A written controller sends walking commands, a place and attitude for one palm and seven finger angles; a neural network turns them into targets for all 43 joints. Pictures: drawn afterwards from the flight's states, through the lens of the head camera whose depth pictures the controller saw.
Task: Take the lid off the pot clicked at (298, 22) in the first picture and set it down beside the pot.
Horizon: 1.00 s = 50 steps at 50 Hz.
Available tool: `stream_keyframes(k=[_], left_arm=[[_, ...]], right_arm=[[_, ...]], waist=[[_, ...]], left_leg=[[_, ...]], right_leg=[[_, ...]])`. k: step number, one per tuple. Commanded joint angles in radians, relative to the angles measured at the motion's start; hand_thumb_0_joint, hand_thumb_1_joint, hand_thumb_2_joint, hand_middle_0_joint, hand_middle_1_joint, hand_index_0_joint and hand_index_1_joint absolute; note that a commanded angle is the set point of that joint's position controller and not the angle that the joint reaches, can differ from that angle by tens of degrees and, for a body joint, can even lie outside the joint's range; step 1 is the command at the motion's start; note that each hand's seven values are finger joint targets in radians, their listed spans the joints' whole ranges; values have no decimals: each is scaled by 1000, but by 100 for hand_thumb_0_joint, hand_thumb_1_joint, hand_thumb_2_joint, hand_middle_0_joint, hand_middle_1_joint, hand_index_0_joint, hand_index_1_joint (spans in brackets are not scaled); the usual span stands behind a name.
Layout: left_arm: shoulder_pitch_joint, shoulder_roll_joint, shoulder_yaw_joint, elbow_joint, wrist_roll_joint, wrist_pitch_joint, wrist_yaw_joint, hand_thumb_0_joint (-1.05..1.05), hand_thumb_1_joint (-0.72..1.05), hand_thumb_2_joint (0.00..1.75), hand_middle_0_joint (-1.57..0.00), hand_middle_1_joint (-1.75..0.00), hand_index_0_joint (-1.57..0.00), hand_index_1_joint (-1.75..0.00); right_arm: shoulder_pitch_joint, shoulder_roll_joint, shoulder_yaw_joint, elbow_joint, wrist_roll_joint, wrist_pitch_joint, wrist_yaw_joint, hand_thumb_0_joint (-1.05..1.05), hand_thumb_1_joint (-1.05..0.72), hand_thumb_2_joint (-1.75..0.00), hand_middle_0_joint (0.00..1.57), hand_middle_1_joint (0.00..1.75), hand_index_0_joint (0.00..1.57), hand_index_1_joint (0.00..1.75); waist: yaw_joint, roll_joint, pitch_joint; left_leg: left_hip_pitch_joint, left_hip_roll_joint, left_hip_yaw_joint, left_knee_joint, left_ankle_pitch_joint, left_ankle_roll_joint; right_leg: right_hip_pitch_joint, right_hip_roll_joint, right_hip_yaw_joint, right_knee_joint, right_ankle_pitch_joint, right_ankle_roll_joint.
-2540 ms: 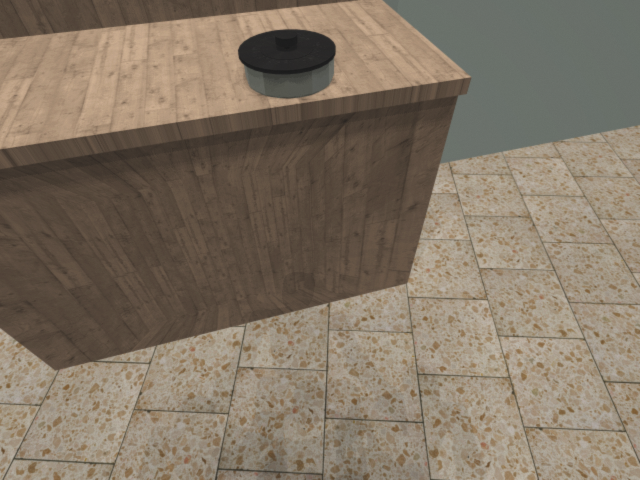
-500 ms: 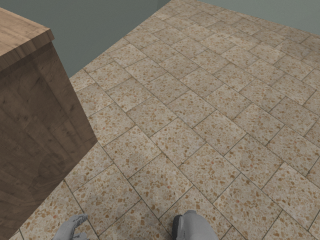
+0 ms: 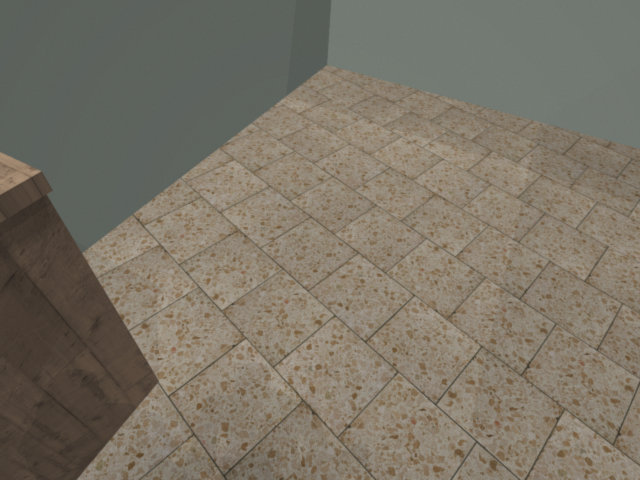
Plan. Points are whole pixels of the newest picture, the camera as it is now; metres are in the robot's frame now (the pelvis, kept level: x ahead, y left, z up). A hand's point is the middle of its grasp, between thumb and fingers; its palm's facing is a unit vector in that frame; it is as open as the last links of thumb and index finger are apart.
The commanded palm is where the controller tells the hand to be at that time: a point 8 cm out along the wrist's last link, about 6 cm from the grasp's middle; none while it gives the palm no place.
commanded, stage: turn to face it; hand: left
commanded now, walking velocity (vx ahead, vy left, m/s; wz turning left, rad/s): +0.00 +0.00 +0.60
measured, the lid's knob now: out of the picture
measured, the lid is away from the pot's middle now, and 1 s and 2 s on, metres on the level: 0.00 0.00 0.00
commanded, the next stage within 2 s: take the last steps up to it in 1.86 s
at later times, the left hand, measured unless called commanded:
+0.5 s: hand out of the picture +0.12 +0.18 -0.14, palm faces +0.30 -0.91 -0.29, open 7.4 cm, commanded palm none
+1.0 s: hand out of the picture -0.05 +0.17 -0.18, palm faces +0.62 -0.74 -0.26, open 7.4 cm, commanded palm none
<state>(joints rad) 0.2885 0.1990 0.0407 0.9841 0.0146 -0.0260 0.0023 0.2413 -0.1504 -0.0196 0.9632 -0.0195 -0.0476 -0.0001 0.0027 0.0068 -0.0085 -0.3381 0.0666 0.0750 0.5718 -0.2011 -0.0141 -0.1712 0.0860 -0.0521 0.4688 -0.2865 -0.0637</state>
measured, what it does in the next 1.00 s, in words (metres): steps on the spot, turning left: right foot, then left foot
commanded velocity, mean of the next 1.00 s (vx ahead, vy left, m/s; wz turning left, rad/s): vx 0.00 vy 0.00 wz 0.60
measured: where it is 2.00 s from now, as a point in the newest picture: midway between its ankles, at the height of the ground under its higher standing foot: outside the picture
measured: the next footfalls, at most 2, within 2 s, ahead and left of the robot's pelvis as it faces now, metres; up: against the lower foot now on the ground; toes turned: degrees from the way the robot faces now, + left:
right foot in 0.42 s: +0.16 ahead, -0.14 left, +0.00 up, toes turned +11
left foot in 0.88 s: +0.06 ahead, +0.09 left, +0.00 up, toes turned +38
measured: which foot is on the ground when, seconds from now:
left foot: down 0.00-0.42, up 0.44-0.86, down 0.88-1.00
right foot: down 0.00-0.02, up 0.04-0.40, down 0.42-0.88, up 0.90-1.00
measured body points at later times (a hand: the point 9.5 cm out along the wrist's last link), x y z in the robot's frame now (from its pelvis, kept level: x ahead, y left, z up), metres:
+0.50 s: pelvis +0.08 -0.05 +0.00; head +0.10 -0.07 +0.45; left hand +0.10 +0.22 -0.12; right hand +0.17 -0.29 -0.16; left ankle +0.03 +0.08 -0.69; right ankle +0.13 -0.14 -0.73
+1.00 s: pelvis +0.06 -0.03 +0.00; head +0.07 +0.02 +0.44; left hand -0.08 +0.21 -0.16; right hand +0.32 -0.16 -0.12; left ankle +0.03 +0.06 -0.73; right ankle +0.14 -0.16 -0.67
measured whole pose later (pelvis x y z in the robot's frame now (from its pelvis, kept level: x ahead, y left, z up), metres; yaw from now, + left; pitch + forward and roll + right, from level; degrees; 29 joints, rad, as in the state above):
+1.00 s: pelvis +0.06 -0.03 +0.00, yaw +36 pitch -1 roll -1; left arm 0.26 0.29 0.08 0.94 0.02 0.08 0.01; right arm 0.12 -0.23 -0.04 0.87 -0.02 0.02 0.02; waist 0.03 -0.06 0.08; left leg -0.30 0.00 0.05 0.60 -0.29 0.04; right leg -0.45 -0.13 -0.08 1.08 -0.46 0.08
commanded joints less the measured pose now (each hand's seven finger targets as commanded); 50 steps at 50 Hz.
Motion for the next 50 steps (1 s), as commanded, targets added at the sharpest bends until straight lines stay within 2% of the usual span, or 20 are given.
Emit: stream_keyframes(k=[1,2,5,9,12,15,19,20,21,22,23,26,38,41,42,43,44,45,48,50], left_arm=[[72,32,8,-28,-3,-12,16,0,90,90,-20,-30,-20,-30],[16,59,9,-29,5,-8,21,0,90,90,-20,-30,-20,-30],[-24,71,25,-28,3,2,16,0,90,90,-20,-30,-20,-30],[-15,68,32,-37,-1,29,16,0,90,90,-20,-30,-20,-30],[-50,68,38,-65,-1,41,17,0,90,90,-20,-30,-20,-30],[-83,71,39,-92,-5,40,18,0,90,90,-20,-30,-20,-30],[3,97,50,-90,-10,22,23,0,90,90,-20,-30,-20,-30],[41,151,59,-88,-4,11,29,0,90,90,-20,-30,-20,-30],[68,256,81,-91,12,5,38,0,90,90,-20,-30,-20,-30],[87,282,76,-107,5,15,33,0,90,90,-20,-30,-20,-30],[39,231,79,-112,5,15,42,0,90,90,-20,-30,-20,-30],[-72,162,48,-150,8,13,36,0,90,90,-20,-30,-20,-30],[17,237,63,-136,18,27,28,0,90,90,-20,-30,-20,-30],[7,248,72,-132,11,35,23,0,90,90,-20,-30,-20,-30],[8,239,71,-132,2,39,19,0,90,90,-20,-30,-20,-30],[12,193,65,-154,-2,44,12,0,90,90,-20,-30,-20,-30],[-51,140,45,-210,-2,47,10,0,90,90,-20,-30,-20,-30],[-109,170,48,-213,7,61,18,0,90,90,-20,-30,-20,-30],[-77,165,61,-156,3,59,7,0,90,90,-20,-30,-20,-30],[-31,159,60,-135,3,63,4,0,90,90,-20,-30,-20,-30]], right_arm=[[187,-202,-36,24,-5,2,-20,0,-90,-90,20,30,20,30],[196,-190,-31,37,-7,7,-30,0,-90,-90,20,30,20,30],[111,-175,-28,12,-2,11,-34,0,-90,-90,20,30,20,30],[66,-206,-45,-8,7,21,-31,0,-90,-90,20,30,20,30],[53,-224,-60,-20,4,35,-26,0,-90,-90,20,30,20,30],[47,-240,-74,-31,1,45,-25,0,-90,-90,20,30,20,30],[-22,-253,-91,-66,7,57,-22,0,-90,-90,20,30,20,30],[-21,-215,-87,-77,16,56,-16,0,-90,-90,20,30,20,30],[-9,-138,-76,-104,19,55,-10,0,-90,-90,20,30,20,30],[-13,-167,-88,-117,4,62,-11,0,-90,-90,20,30,20,30],[-39,-172,-91,-113,2,77,-11,0,-90,-90,20,30,20,30],[-22,-156,-84,-79,-3,88,14,0,-90,-90,20,30,20,30],[-182,-152,-57,-156,12,87,32,0,-90,-90,20,30,20,30],[-110,-170,-59,-150,9,74,28,0,-90,-90,20,30,20,30],[-51,-207,-69,-135,6,68,28,0,-90,-90,20,30,20,30],[16,-316,-96,-132,0,60,22,0,-90,-90,20,30,20,30],[79,-409,-119,-124,5,63,15,0,-90,-90,20,30,20,30],[105,-384,-114,-98,6,66,6,0,-90,-90,20,30,20,30],[-93,-304,-89,-143,1,61,-5,0,-90,-90,20,30,20,30],[-124,-289,-85,-151,3,57,-3,0,-90,-90,20,30,20,30]], waist=[[-27,235,-4],[-49,251,17],[-13,68,11],[-1,99,-44],[-13,130,-19],[-24,145,-23],[33,115,-42],[47,8,-60],[54,-309,-64],[62,-260,-59],[43,-256,-34],[-12,-179,57],[50,-206,14],[15,-194,-42],[-19,-130,-69],[-57,138,-115],[-96,342,-91],[-110,203,-84],[-14,150,1],[6,141,2]], left_leg=[[323,304,-428,-246,370,208],[297,305,-496,-285,405,247],[247,241,-375,-245,573,238],[227,164,-287,-234,534,203],[187,144,-315,-241,380,197],[166,137,-351,-208,390,191],[36,89,-375,-82,334,133],[-89,26,-323,21,152,74],[-268,-129,-115,266,-288,-12],[-256,-98,-127,476,-438,-13],[-257,-66,-151,592,-401,-9],[-246,-25,-94,679,-236,-38],[-100,-23,27,247,-252,-37],[46,-40,62,4,-125,-18],[199,-27,43,-127,5,-5],[386,164,-227,-200,201,80],[402,385,-483,-235,544,225],[332,371,-471,-230,393,255],[143,206,-330,-252,169,184],[106,150,-277,-266,141,162]], right_leg=[[-305,-75,-41,307,-232,69],[-359,-85,13,453,-316,80],[-377,-141,63,576,-202,100],[-328,-139,45,530,-113,132],[-314,-134,36,439,-111,141],[-258,-112,29,326,-106,139],[-12,-97,25,22,67,132],[143,-206,124,-103,144,112],[234,-496,386,-179,269,6],[109,-595,406,-178,258,-81],[39,-558,385,-182,240,-90],[-41,-426,139,-152,257,-63],[64,-479,-17,-88,400,-72],[60,-460,-96,37,424,-12],[-33,-436,-135,154,361,37],[-255,-333,-174,382,70,115],[-467,-227,-121,579,-407,171],[-467,-232,-6,667,-362,154],[-419,-224,46,691,-131,153],[-360,-203,37,636,-78,159]])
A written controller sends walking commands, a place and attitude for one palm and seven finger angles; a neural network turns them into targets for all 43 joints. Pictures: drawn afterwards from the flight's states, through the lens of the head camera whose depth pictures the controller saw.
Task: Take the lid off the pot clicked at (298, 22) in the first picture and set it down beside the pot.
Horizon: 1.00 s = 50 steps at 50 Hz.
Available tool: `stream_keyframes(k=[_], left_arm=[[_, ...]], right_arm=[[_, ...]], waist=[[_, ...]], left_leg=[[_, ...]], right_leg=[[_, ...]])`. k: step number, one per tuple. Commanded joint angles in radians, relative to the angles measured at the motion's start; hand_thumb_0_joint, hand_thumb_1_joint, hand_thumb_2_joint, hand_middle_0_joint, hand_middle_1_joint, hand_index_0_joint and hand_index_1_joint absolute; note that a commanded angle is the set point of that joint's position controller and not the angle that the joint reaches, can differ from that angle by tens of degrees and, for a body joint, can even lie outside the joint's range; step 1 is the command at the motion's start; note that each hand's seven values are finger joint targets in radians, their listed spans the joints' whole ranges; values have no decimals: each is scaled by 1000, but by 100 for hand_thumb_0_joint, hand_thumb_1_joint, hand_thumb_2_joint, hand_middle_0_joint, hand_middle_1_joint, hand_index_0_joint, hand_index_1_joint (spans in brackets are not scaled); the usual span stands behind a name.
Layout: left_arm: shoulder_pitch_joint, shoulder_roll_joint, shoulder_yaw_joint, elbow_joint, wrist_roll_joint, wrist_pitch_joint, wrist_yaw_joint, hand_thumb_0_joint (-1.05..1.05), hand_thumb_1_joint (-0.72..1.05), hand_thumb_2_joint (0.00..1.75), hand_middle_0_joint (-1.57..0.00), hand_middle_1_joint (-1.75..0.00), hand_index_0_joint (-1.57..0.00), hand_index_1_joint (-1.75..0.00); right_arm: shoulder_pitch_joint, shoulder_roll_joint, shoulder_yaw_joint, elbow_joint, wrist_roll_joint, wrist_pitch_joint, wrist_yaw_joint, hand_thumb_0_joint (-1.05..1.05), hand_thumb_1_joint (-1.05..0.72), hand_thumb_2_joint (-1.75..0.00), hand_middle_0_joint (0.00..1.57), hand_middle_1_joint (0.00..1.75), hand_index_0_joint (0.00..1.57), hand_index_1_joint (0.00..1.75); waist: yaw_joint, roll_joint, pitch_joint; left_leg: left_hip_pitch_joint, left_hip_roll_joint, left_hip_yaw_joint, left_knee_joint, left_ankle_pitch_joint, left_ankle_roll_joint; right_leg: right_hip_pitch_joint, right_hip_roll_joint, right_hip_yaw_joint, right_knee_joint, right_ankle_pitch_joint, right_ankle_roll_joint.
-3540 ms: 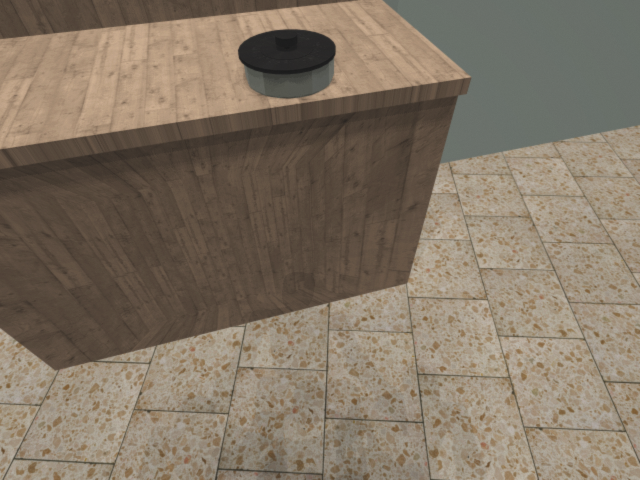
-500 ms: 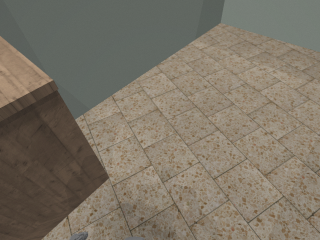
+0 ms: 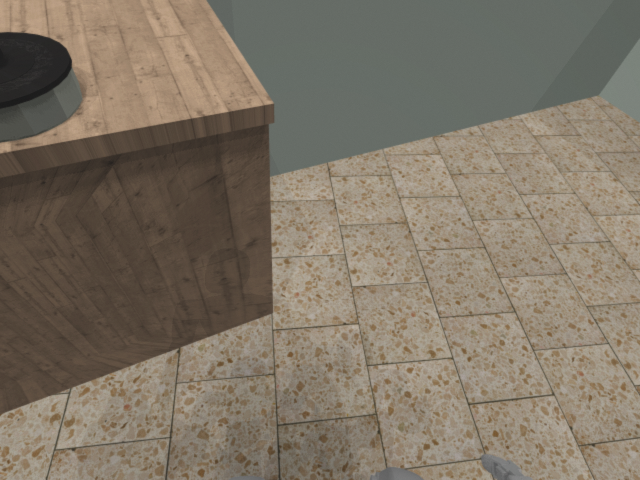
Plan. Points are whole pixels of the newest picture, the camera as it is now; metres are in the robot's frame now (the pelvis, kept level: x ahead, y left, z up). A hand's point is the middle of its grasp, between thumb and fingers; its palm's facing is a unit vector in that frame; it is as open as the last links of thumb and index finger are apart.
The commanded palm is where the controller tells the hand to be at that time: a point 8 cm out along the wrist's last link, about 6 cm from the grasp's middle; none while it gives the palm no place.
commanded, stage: turn to face it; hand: left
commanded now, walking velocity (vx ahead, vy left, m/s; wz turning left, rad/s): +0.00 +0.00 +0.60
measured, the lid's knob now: out of the picture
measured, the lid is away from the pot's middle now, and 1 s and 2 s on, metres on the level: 0.00 0.00 0.00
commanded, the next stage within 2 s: take the last steps up to it in 0.86 s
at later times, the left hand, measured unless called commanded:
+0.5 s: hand out of the picture +0.04 +0.18 -0.14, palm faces +0.30 -0.92 -0.26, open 7.4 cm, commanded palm none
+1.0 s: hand out of the picture -0.04 +0.22 -0.15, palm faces +0.47 -0.85 -0.26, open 7.4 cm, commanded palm none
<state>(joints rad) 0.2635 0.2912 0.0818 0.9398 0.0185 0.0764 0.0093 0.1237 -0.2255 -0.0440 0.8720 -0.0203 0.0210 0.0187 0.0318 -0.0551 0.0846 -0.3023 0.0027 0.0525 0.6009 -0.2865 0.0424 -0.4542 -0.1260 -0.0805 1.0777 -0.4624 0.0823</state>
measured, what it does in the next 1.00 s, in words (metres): steps on the spot, turning left: right foot, then left foot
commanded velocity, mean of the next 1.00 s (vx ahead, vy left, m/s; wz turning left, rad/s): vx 0.02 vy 0.00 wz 0.40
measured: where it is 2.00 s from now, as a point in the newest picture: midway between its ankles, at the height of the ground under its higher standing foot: outside the picture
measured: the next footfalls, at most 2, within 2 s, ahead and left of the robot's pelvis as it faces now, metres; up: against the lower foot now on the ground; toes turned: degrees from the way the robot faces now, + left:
right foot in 0.30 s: +0.07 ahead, -0.14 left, +0.00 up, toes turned +9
left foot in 0.64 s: +0.00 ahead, +0.11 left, +0.00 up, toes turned +25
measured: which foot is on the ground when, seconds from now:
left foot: down 0.00-0.30, up 0.32-0.62, down 0.64-1.00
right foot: up 0.00-0.28, down 0.30-0.64, up 0.66-1.00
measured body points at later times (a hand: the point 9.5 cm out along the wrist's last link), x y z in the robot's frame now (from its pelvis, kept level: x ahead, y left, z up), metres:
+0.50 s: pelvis +0.00 -0.03 +0.01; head +0.03 -0.04 +0.46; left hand +0.02 +0.23 -0.12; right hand +0.13 -0.27 -0.14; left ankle -0.04 +0.09 -0.66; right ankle +0.03 -0.15 -0.73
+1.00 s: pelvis +0.00 +0.00 +0.01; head +0.02 +0.01 +0.46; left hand -0.06 +0.26 -0.13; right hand +0.16 -0.18 -0.14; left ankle -0.04 +0.09 -0.73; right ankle +0.06 -0.12 -0.70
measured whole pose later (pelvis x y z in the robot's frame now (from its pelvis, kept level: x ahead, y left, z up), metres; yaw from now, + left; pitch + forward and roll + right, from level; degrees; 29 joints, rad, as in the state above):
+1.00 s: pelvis +0.00 +0.00 +0.01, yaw +27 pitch -1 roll +0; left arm 0.20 0.23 0.05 0.95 0.01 0.06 0.01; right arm 0.20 -0.19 -0.03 0.96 -0.02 0.03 0.00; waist 0.00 -0.01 0.07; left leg -0.20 -0.05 -0.02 0.45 -0.22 0.04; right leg -0.36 -0.05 -0.03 0.80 -0.42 0.06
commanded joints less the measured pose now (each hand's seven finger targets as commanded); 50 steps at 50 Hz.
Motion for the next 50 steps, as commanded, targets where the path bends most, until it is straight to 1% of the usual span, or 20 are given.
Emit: stream_keyframes(k=[1,8,12,13,14,15,16,19,23,27,30,31,32,33,35,37,39,46,48,50], left_arm=[[-3,67,18,-88,-1,-39,-2,0,90,90,-20,-30,-20,-30],[-78,53,10,-131,-7,-48,9,0,90,90,-20,-30,-20,-30],[7,49,11,-120,-16,-64,17,0,90,90,-20,-30,-20,-30],[33,81,17,-116,-13,-72,21,0,90,90,-20,-30,-20,-30],[59,152,34,-119,1,-81,30,0,90,90,-20,-30,-20,-30],[52,207,38,-135,7,-78,27,0,90,90,-20,-30,-20,-30],[21,172,34,-144,-1,-79,31,0,90,90,-20,-30,-20,-30],[-129,93,12,-175,3,-80,30,0,90,90,-20,-30,-20,-30],[-35,116,17,-143,9,-82,28,0,90,90,-20,-30,-20,-30],[8,154,27,-120,13,-74,21,0,90,90,-20,-30,-20,-30],[-9,152,30,-105,3,-65,20,0,90,90,-20,-30,-20,-30],[-1,125,24,-108,-6,-59,16,0,90,90,-20,-30,-20,-30],[6,54,12,-141,-12,-54,7,0,90,90,-20,-30,-20,-30],[-52,40,-8,-169,-1,-49,13,0,90,90,-20,-30,-20,-30],[-107,40,-2,-134,-5,-46,19,0,90,90,-20,-30,-20,-30],[-66,41,0,-85,-8,-47,9,0,90,90,-20,-30,-20,-30],[-34,36,-4,-57,-9,-45,5,0,90,90,-20,-30,-20,-30],[-70,15,-15,-61,-9,-40,8,0,90,90,-20,-30,-20,-30],[-54,10,-18,-54,-9,-45,12,0,90,90,-20,-30,-20,-30],[-7,-3,-19,-36,-7,-56,8,0,90,90,-20,-30,-20,-30]], right_arm=[[0,-212,-62,-54,6,-11,-21,0,-90,-90,20,30,20,30],[70,-216,-78,-28,0,2,-22,0,-90,-90,20,30,20,30],[26,-206,-82,-41,6,7,-23,0,-90,-90,20,30,20,30],[16,-186,-79,-48,13,7,-19,0,-90,-90,20,30,20,30],[31,-119,-69,-61,22,6,-14,0,-90,-90,20,30,20,30],[25,-91,-65,-86,12,5,-13,0,-90,-90,20,30,20,30],[25,-139,-76,-70,-2,20,-10,0,-90,-90,20,30,20,30],[75,-117,-72,-25,-4,32,9,0,-90,-90,20,30,20,30],[11,-83,-53,-41,7,31,13,0,-90,-90,20,30,20,30],[-8,-68,-38,-45,13,19,9,0,-90,-90,20,30,20,30],[87,-87,-37,-21,11,5,1,0,-90,-90,20,30,20,30],[134,-136,-48,-10,7,-5,0,0,-90,-90,20,30,20,30],[182,-252,-73,-14,-3,-14,-5,0,-90,-90,20,30,20,30],[230,-297,-79,-5,6,-1,-9,0,-90,-90,20,30,20,30],[198,-234,-62,11,0,-10,-37,0,-90,-90,20,30,20,30],[97,-172,-37,-2,2,-14,-41,0,-90,-90,20,30,20,30],[80,-163,-33,-6,7,-19,-42,0,-90,-90,20,30,20,30],[107,-168,-38,27,1,-7,-40,0,-90,-90,20,30,20,30],[90,-163,-38,32,-1,-4,-39,0,-90,-90,20,30,20,30],[84,-159,-38,41,-3,-5,-37,0,-90,-90,20,30,20,30]], waist=[[-26,208,-97],[-62,196,-115],[-13,196,-150],[6,129,-156],[17,-88,-149],[21,-231,-124],[8,-185,-101],[-68,-130,-19],[-11,-121,-43],[12,-163,-77],[-36,-133,-125],[-63,-18,-164],[-86,314,-183],[-114,319,-174],[-103,279,-138],[-49,218,-106],[-37,193,-120],[-58,185,-91],[-51,200,-85],[-32,186,-97]], left_leg=[[77,199,-250,-298,214,103],[121,203,-391,-259,251,136],[14,158,-414,-153,328,99],[-70,115,-394,-99,255,58],[-262,5,-270,88,-4,-13],[-330,-89,-112,319,-289,-71],[-296,-33,-168,488,-266,-58],[-274,14,-107,631,-125,-79],[-213,14,-35,412,-172,-94],[-115,-10,21,200,-184,-84],[68,-17,36,-89,7,-70],[229,44,-30,-204,157,-46],[367,322,-393,-245,506,76],[315,415,-433,-243,638,165],[265,335,-402,-242,627,174],[215,251,-271,-247,617,135],[220,222,-224,-255,616,126],[192,224,-292,-292,398,143],[152,227,-309,-286,368,142],[103,203,-320,-281,176,130]], right_leg=[[-65,19,65,-8,105,15],[3,80,75,-256,47,5],[238,114,65,-529,159,-13],[351,81,92,-667,232,-23],[476,-138,306,-803,174,-85],[409,-348,463,-842,231,-201],[280,-331,420,-847,168,-221],[198,-197,188,-802,260,-202],[298,-205,99,-747,473,-222],[344,-210,72,-688,616,-221],[311,-182,6,-549,619,-144],[204,-148,-38,-414,512,-91],[-69,-6,-89,-189,28,-10],[-105,13,-3,-68,-199,-11],[-146,17,88,50,-101,-18],[-95,17,82,50,28,-13],[-56,26,68,-4,64,-5],[18,63,58,-224,41,-13],[82,76,56,-301,38,-24],[175,99,37,-399,67,-33]])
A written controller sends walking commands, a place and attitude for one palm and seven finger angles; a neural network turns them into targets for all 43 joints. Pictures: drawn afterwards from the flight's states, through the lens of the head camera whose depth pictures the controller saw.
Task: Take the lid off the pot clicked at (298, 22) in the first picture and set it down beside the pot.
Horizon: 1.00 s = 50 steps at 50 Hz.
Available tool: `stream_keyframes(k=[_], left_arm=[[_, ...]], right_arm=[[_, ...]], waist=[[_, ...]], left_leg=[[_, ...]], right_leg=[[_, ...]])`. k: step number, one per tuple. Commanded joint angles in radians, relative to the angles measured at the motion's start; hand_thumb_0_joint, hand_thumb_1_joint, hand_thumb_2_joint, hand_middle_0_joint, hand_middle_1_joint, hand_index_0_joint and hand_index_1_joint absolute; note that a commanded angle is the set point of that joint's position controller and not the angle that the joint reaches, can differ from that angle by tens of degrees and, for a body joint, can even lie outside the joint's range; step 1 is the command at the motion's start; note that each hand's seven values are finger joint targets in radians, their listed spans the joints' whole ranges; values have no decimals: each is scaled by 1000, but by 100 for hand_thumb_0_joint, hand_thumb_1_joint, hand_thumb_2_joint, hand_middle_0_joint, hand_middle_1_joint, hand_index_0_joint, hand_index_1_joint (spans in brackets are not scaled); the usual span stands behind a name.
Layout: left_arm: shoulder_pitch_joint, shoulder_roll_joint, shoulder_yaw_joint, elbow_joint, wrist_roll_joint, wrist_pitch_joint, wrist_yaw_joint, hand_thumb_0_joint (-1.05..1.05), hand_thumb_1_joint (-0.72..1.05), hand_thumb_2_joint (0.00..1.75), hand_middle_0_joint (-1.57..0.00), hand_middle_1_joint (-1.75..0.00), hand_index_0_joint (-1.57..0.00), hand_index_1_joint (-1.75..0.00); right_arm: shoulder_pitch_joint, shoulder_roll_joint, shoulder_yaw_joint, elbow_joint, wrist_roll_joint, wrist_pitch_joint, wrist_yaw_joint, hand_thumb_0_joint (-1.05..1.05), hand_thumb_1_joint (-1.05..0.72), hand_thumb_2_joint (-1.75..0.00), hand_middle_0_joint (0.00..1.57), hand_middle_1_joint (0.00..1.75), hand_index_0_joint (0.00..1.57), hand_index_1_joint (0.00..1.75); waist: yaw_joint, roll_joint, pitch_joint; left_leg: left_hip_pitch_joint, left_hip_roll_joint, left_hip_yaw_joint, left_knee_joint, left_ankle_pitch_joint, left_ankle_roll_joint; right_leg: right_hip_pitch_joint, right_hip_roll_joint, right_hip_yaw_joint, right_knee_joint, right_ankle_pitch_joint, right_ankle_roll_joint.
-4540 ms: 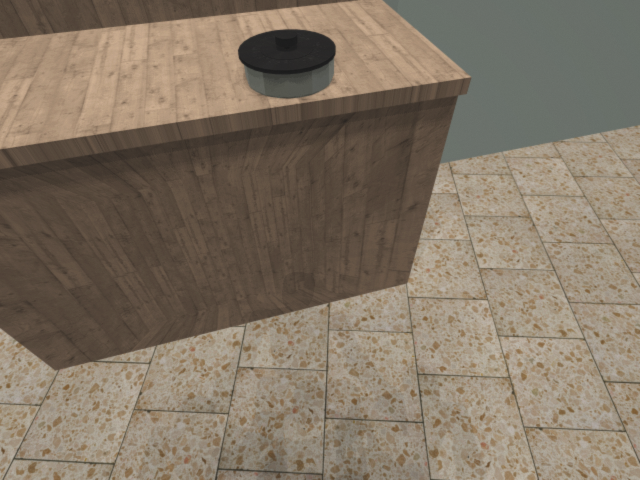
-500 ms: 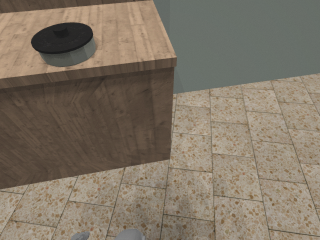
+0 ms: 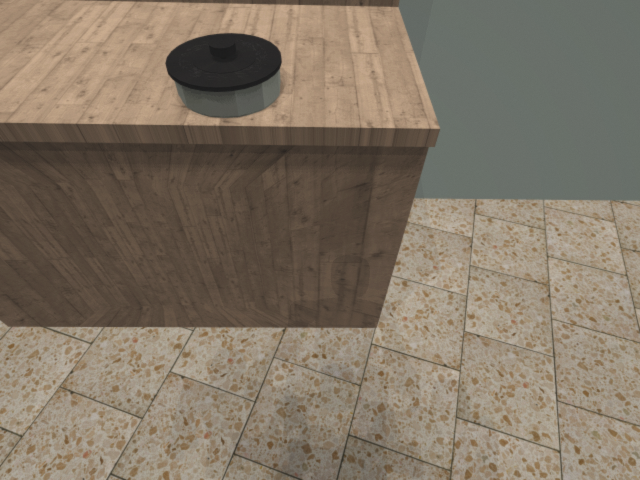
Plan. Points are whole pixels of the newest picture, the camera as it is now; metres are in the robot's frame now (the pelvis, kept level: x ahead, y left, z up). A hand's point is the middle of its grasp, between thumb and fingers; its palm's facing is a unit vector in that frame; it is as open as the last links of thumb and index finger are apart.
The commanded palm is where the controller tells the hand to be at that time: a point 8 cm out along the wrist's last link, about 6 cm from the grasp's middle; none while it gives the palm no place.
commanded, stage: take the last steps up to it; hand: left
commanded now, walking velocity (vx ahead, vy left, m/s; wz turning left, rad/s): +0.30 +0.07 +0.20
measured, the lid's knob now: (222, 46) +0.77 +0.22 +0.15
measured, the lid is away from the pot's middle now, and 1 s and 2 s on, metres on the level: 0.00 0.00 0.00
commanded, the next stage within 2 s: come to a stop and stand still in 0.84 s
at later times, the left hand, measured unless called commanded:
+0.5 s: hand out of the picture -0.02 +0.17 -0.16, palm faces +0.23 -0.96 -0.19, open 7.4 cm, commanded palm none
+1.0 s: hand (180, 333) +0.36 +0.27 -0.16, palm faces +0.07 -0.97 -0.24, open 7.4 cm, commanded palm none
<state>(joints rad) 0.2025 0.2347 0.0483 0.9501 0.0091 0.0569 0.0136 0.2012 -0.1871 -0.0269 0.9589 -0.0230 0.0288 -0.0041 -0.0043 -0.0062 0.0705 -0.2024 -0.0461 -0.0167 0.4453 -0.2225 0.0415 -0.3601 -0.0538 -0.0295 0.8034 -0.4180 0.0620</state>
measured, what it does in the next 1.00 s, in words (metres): walks ahead: right foot, then left foot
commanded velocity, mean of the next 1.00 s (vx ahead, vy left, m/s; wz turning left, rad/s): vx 0.20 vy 0.03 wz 0.03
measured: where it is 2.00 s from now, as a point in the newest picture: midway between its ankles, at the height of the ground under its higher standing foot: (291, 473)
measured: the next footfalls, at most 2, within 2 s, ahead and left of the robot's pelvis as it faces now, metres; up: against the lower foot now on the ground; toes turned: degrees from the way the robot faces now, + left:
right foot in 0.08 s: +0.05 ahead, -0.12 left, +0.00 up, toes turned -2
left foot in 0.56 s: +0.19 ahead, +0.18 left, +0.00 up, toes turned +13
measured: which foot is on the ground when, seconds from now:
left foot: down 0.00-0.08, up 0.10-0.54, down 0.56-1.00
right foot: up 0.00-0.06, down 0.08-0.56, up 0.58-0.96, down 0.98-1.00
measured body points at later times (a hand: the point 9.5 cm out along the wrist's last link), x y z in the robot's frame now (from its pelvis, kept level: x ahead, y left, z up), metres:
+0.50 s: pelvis +0.09 +0.03 +0.00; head +0.11 +0.02 +0.45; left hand -0.03 +0.22 -0.14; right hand +0.18 -0.21 -0.15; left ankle +0.14 +0.18 -0.71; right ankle +0.01 -0.12 -0.74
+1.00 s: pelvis +0.26 +0.07 -0.02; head +0.28 +0.05 +0.43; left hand +0.36 +0.32 -0.14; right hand +0.24 -0.15 -0.19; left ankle +0.15 +0.18 -0.74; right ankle +0.36 -0.01 -0.74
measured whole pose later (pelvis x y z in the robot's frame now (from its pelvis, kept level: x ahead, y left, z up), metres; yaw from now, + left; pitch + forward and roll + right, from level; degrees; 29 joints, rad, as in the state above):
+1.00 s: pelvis +0.26 +0.07 -0.02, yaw +4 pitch -2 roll +2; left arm 0.14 0.17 0.05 0.95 0.03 -0.04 -0.01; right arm 0.37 -0.16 -0.03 1.10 -0.02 -0.05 -0.01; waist -0.03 0.01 0.06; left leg -0.05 0.00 0.15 0.54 -0.44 0.00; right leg -0.40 -0.06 -0.10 0.61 -0.18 -0.04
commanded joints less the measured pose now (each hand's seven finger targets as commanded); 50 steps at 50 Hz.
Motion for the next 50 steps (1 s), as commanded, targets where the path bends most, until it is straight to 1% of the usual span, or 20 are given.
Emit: stream_keyframes(k=[1,3,4,5,6,8,10,22,24,26,27,28,30,32,35,42,47,48,49,50], left_arm=[[91,52,16,-33,6,-43,0,0,90,90,-20,-30,-20,-30],[195,117,30,-6,22,-65,2,0,90,90,-20,-30,-20,-30],[238,203,49,-11,33,-71,9,0,90,90,-20,-30,-20,-30],[252,211,51,-22,13,-75,13,0,90,90,-20,-30,-20,-30],[198,191,51,-27,12,-84,15,0,90,90,-20,-30,-20,-30],[107,125,35,-40,13,-101,10,0,90,90,-20,-30,-20,-30],[126,90,28,-28,10,-120,6,0,90,90,-20,-30,-20,-30],[309,82,20,115,23,-135,5,0,90,90,-20,-30,-20,-30],[287,95,27,117,24,-128,5,0,90,90,-20,-30,-20,-30],[260,89,30,123,17,-120,4,0,90,90,-20,-30,-20,-30],[283,43,22,122,12,-119,0,0,90,90,-20,-30,-20,-30],[312,-19,11,94,5,-112,-7,0,90,90,-20,-30,-20,-30],[158,-10,12,50,3,-116,-3,0,90,90,-20,-30,-20,-30],[122,-8,20,67,8,-113,-18,0,90,90,-20,-30,-20,-30],[206,-47,17,95,16,-85,-20,0,90,90,-20,-30,-20,-30],[48,-25,13,12,16,-69,-26,0,90,90,-20,-30,-20,-30],[83,-3,21,9,19,-85,-26,0,90,90,-20,-30,-20,-30],[166,33,26,32,20,-95,-19,0,90,90,-20,-30,-20,-30],[251,99,40,54,24,-111,-4,0,90,90,-20,-30,-20,-30],[278,150,36,58,5,-110,1,0,90,90,-20,-30,-20,-30]], right_arm=[[-1,-193,-54,-44,3,-12,-12,0,-90,-90,20,30,20,30],[-9,-128,-46,-47,15,-14,-4,0,-90,-90,20,30,20,30],[-8,-62,-32,-84,19,-19,1,0,-90,-90,20,30,20,30],[-55,-143,-52,-93,-2,-12,10,0,-90,-90,20,30,20,30],[-60,-139,-59,-85,-5,-7,20,0,-90,-90,20,30,20,30],[29,-127,-65,-35,-7,-6,34,0,-90,-90,20,30,20,30],[54,-91,-58,-14,-6,-11,39,0,-90,-90,20,30,20,30],[-124,-27,-26,-52,3,-50,54,0,-90,-90,20,30,20,30],[-83,-33,-26,-42,7,-61,51,0,-90,-90,20,30,20,30],[79,-66,-33,13,1,-77,35,0,-90,-90,20,30,20,30],[229,-151,-54,56,-6,-87,19,0,-90,-90,20,30,20,30],[343,-277,-82,74,-9,-86,4,0,-90,-90,20,30,20,30],[327,-238,-73,82,1,-80,-17,0,-90,-90,20,30,20,30],[188,-112,-40,52,2,-97,-18,0,-90,-90,20,30,20,30],[131,-54,-29,45,9,-120,-20,0,-90,-90,20,30,20,30],[151,-100,-33,58,5,-113,-20,0,-90,-90,20,30,20,30],[151,-114,-35,83,-1,-91,-21,0,-90,-90,20,30,20,30],[149,-88,-26,86,5,-90,-19,0,-90,-90,20,30,20,30],[183,-45,-19,82,13,-90,-19,0,-90,-90,20,30,20,30],[223,-40,-20,76,25,-76,-27,0,-90,-90,20,30,20,30]], waist=[[21,120,-74],[76,-62,-49],[91,-338,-5],[106,-241,45],[65,-214,91],[-5,-126,75],[-4,-117,40],[70,-177,59],[50,-180,43],[-29,-134,-15],[-83,42,-126],[-102,325,-202],[-116,207,-141],[-48,97,-18],[25,126,-14],[13,99,27],[41,38,4],[80,-33,-28],[94,-198,-111],[69,-216,-189]], left_leg=[[-65,232,-246,-116,-59,116],[-308,92,-141,106,-316,33],[-499,-27,4,382,-379,-29],[-485,34,-59,548,-335,-26],[-481,57,-80,638,-243,-20],[-438,89,-53,697,-98,-33],[-424,95,-17,691,-7,-54],[-331,105,109,259,-6,-44],[-200,88,123,185,-35,-24],[67,50,159,30,9,-14],[306,153,44,-8,13,14],[453,418,-340,-97,3,100],[345,467,-393,-184,26,188],[153,388,-200,-208,171,158],[59,317,-14,-240,359,136],[102,311,33,-231,384,152],[31,277,60,-28,338,96],[-40,222,82,115,302,55],[-195,106,143,356,58,-8],[-174,42,112,539,-388,-46]], right_leg=[[163,34,-27,-209,67,-15],[393,-76,101,-479,0,-47],[417,-346,475,-662,-262,-156],[233,-419,564,-746,-414,-213],[139,-386,559,-770,-440,-208],[115,-299,333,-719,-244,-169],[173,-235,170,-677,-13,-153],[286,-248,31,-614,302,-177],[240,-249,18,-565,307,-176],[160,-185,-48,-369,365,-142],[61,-129,-96,-114,308,-111],[-197,0,-141,193,-146,-65],[-337,-25,5,463,-112,-98],[-296,-83,24,451,50,-89],[-205,-80,2,345,132,-61],[-178,-62,-33,-2,211,-56],[115,16,-99,-221,255,-77],[258,-4,-53,-290,367,-81],[425,-202,227,-317,685,-160],[403,-383,372,-420,965,-294]])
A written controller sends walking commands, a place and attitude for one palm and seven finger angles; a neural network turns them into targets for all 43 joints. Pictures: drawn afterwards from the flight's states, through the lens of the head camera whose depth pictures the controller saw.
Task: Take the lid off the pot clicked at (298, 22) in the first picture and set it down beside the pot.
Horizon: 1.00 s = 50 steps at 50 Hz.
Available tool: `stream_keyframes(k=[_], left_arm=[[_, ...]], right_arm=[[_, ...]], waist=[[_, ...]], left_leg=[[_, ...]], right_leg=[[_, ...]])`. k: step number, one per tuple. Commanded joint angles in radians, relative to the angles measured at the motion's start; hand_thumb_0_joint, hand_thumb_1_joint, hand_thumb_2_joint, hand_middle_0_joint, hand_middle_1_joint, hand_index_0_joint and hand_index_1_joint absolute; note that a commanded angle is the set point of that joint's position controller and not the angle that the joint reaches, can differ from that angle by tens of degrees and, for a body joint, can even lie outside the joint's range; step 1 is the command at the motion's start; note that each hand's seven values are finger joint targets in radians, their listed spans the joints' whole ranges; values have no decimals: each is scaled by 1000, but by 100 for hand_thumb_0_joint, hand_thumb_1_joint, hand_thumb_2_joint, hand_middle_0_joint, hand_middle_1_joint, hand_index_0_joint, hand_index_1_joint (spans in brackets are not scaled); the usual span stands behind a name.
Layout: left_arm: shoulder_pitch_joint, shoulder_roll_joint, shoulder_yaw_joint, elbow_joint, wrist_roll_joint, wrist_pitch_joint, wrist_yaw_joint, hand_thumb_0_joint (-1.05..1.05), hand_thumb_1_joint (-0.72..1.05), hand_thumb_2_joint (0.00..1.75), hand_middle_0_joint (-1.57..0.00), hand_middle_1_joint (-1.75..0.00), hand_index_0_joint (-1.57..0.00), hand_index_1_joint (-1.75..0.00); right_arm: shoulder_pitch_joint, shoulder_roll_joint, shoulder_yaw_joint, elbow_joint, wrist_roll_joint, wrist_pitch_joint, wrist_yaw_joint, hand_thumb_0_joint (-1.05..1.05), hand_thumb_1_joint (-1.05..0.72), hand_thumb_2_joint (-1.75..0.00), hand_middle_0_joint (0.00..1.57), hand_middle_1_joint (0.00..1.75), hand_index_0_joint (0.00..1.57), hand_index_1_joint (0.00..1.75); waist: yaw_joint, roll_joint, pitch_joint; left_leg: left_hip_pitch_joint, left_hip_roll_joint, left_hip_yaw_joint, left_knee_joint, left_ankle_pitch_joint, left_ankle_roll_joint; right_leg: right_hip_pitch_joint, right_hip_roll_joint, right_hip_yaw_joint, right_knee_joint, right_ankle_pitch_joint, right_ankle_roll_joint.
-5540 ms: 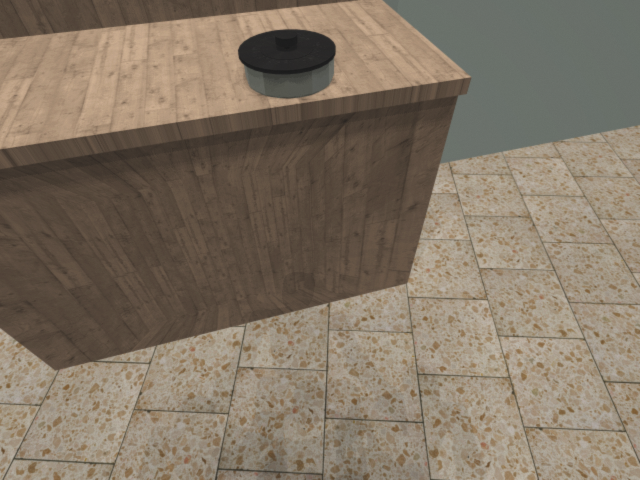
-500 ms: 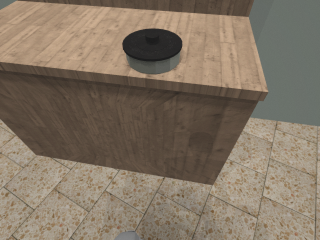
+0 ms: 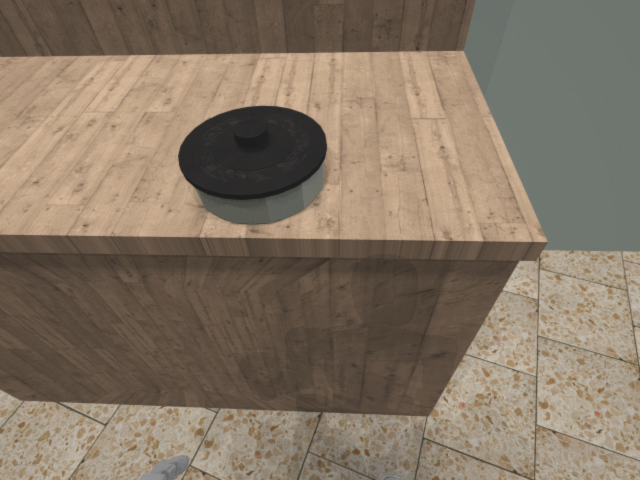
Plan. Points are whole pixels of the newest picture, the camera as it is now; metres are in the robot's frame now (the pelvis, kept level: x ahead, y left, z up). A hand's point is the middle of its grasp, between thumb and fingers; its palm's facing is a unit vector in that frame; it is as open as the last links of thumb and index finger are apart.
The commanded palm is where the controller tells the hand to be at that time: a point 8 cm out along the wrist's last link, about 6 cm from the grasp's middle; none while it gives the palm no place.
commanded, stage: come to a stop and stand still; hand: left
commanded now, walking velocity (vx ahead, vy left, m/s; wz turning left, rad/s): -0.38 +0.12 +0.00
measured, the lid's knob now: (250, 133) +0.52 +0.11 +0.17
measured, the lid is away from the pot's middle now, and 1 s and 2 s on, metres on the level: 0.00 0.00 0.00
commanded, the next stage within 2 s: look again from close up in 1.24 s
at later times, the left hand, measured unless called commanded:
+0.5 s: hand out of the picture +0.06 +0.24 -0.16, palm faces +0.05 -0.98 -0.21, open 7.3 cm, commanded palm none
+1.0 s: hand out of the picture +0.02 +0.18 -0.17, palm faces -0.03 -0.98 -0.22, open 7.3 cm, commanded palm none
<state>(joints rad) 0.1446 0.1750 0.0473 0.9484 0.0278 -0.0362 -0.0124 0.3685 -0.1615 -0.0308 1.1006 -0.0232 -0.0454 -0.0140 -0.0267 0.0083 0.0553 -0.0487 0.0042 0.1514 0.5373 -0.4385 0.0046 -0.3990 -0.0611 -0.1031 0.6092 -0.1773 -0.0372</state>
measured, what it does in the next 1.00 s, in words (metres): steps on the spot: left foot, then right foot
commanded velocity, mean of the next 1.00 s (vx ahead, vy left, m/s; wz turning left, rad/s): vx -0.04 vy -0.04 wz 0.00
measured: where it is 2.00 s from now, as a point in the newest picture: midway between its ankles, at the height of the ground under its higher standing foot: outside the picture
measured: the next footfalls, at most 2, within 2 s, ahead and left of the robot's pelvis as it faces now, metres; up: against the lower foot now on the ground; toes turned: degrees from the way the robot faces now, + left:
left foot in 0.40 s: +0.05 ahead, +0.15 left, +0.00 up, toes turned +0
right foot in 0.80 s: +0.00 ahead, -0.13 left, +0.00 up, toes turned -3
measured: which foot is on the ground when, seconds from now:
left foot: down 0.00-0.00, up 0.02-0.38, down 0.40-1.00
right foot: down 0.00-0.40, up 0.42-0.78, down 0.80-1.00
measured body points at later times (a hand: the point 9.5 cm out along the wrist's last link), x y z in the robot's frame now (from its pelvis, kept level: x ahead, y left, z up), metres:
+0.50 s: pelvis +0.01 +0.05 +0.01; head +0.02 +0.07 +0.46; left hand +0.06 +0.30 -0.14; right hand +0.06 -0.19 -0.13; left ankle +0.01 +0.15 -0.72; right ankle +0.05 -0.08 -0.69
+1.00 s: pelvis -0.01 +0.01 +0.01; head -0.01 +0.00 +0.46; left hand +0.02 +0.23 -0.15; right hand +0.00 -0.23 -0.15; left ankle +0.01 +0.15 -0.72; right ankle -0.04 -0.12 -0.72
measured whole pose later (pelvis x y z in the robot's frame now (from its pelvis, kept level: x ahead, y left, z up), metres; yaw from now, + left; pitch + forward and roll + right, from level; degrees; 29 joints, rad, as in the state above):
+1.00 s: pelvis -0.01 +0.01 +0.01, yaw -2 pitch -2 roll +0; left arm 0.27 0.16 0.00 1.05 0.02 0.01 0.03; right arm 0.27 -0.18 -0.03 1.04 -0.01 0.01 -0.02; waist -0.03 0.02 0.03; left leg -0.27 0.06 0.02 0.61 -0.30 -0.04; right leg -0.20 -0.02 -0.01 0.60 -0.36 0.02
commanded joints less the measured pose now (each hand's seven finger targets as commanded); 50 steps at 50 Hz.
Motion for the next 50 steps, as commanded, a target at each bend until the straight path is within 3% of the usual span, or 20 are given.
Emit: stream_keyframes(k=[1,6,14,18,19,20,21,23,25,28,36,37,38,39,40,41,42,45,48,50], left_arm=[[272,204,30,47,-18,-18,36,0,90,90,-20,-30,-20,-30],[53,157,22,-17,-7,23,64,0,90,90,-20,-30,-20,-30],[54,185,46,-44,4,50,60,0,90,90,-20,-30,-20,-30],[36,167,38,-38,-6,64,53,0,90,90,-20,-30,-20,-30],[47,125,27,-51,-13,68,49,0,90,90,-20,-30,-20,-30],[73,70,16,-58,-21,72,45,0,90,90,-20,-30,-20,-30],[71,78,14,-57,-19,68,41,0,90,90,-20,-30,-20,-30],[83,109,27,-21,-8,78,34,0,90,90,-20,-30,-20,-30],[123,112,32,17,-10,70,21,0,90,90,-20,-30,-20,-30],[125,106,30,30,-11,70,17,0,90,90,-20,-30,-20,-30],[89,63,3,39,-24,61,19,0,90,90,-20,-30,-20,-30],[235,105,-3,112,-8,39,53,0,90,90,-20,-30,-20,-30],[325,118,0,125,-10,27,49,0,90,90,-20,-30,-20,-30],[281,147,-5,109,-5,17,58,0,90,90,-20,-30,-20,-30],[212,167,-13,83,-5,11,57,0,90,90,-20,-30,-20,-30],[192,179,-17,57,4,16,54,0,90,90,-20,-30,-20,-30],[202,178,-8,68,1,13,54,0,90,90,-20,-30,-20,-30],[196,129,-12,73,-10,19,60,0,90,90,-20,-30,-20,-30],[160,135,-12,61,-13,23,56,0,90,90,-20,-30,-20,-30],[153,141,-14,58,-12,24,56,0,90,90,-20,-30,-20,-30]], right_arm=[[35,-69,-14,-60,26,16,-23,0,-90,-90,20,30,20,30],[3,-38,-21,-50,25,83,-18,0,-90,-90,20,30,20,30],[-62,-42,-34,-120,21,84,-6,0,-90,-90,20,30,20,30],[9,-37,-28,-99,17,64,-5,0,-90,-90,20,30,20,30],[18,-81,-32,-108,11,55,-6,0,-90,-90,20,30,20,30],[-29,-150,-40,-139,-2,46,-8,0,-90,-90,20,30,20,30],[-116,-185,-32,-177,-8,49,-13,0,-90,-90,20,30,20,30],[-156,-168,-24,-166,-10,36,-29,0,-90,-90,20,30,20,30],[-158,-159,-19,-153,-4,31,-36,0,-90,-90,20,30,20,30],[-97,-154,-23,-128,3,27,-45,0,-90,-90,20,30,20,30],[-32,-174,-33,-72,-1,36,-38,0,-90,-90,20,30,20,30],[-162,-264,-51,-110,9,27,-27,0,-90,-90,20,30,20,30],[-175,-188,-43,-122,15,26,-22,0,-90,-90,20,30,20,30],[-102,-91,-20,-140,17,28,-19,0,-90,-90,20,30,20,30],[-66,-77,-14,-145,12,34,-15,0,-90,-90,20,30,20,30],[-70,-68,-17,-142,12,33,-5,0,-90,-90,20,30,20,30],[-89,-89,-23,-131,13,22,-3,0,-90,-90,20,30,20,30],[-75,-114,-22,-115,14,25,-18,0,-90,-90,20,30,20,30],[-90,-88,-16,-119,11,37,-16,0,-90,-90,20,30,20,30],[-94,-84,-15,-115,10,45,-12,0,-90,-90,20,30,20,30]], waist=[[78,-195,-211],[15,-92,-107],[41,-166,-136],[-5,-163,-123],[-8,-22,-87],[5,231,-30],[25,222,7],[37,223,3],[46,95,-19],[17,72,-24],[-24,185,-80],[73,167,-81],[106,63,-82],[29,-197,-88],[2,-210,-111],[-4,-50,-108],[6,-5,-130],[11,-53,-94],[11,-17,-11],[9,-71,61]], left_leg=[[-292,15,-153,507,-199,-12],[-273,30,-164,492,-82,-37],[-279,2,-126,296,-21,-44],[-78,-2,-104,-68,198,-24],[-67,75,-205,-183,156,-2],[-182,274,-463,-343,60,69],[-354,355,-556,-410,-2,135],[-290,312,-518,-393,122,125],[-168,273,-410,-342,274,124],[-61,275,-339,-305,488,126],[12,258,-323,-249,631,136],[-125,272,-244,-18,684,83],[-98,155,-198,25,621,25],[-242,68,-135,77,310,-20],[-232,28,-98,63,119,-32],[-164,-3,-95,7,124,-27],[-154,39,-132,30,387,-6],[-160,91,-156,46,502,-3],[-179,70,-148,-6,303,-8],[-213,52,-138,4,227,-13]], right_leg=[[372,-362,444,-244,771,-223],[127,-274,226,-271,528,-191],[173,-234,230,-270,331,-172],[52,-144,191,-229,-52,-62],[-28,-82,151,-140,-179,-13],[-85,23,72,11,-271,49],[-19,44,81,128,-281,59],[-48,49,166,278,-254,57],[-95,52,167,346,-184,67],[-128,43,156,378,-175,84],[41,33,86,77,-276,71],[118,-32,164,-28,-144,22],[177,-9,113,-299,73,18],[238,-95,262,-278,280,-23],[225,-165,266,-244,232,-61],[150,-146,242,-184,125,-49],[181,-71,195,-106,276,-19],[182,-36,149,-109,218,0],[113,-38,172,-166,2,-3],[63,-49,194,-213,-93,-7]])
